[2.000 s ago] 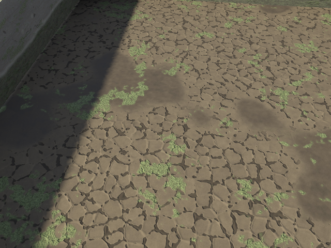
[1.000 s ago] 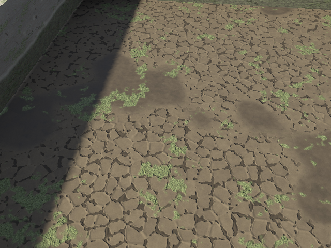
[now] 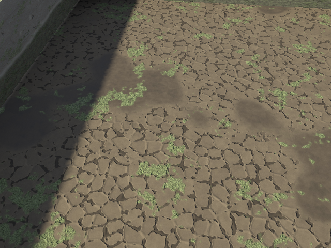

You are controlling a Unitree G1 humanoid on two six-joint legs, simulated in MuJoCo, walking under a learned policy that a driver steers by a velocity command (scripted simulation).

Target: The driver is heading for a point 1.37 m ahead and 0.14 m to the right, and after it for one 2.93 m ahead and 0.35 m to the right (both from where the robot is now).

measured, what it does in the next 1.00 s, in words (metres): stands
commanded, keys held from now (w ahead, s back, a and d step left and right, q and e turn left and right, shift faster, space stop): w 0.38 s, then no key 0.62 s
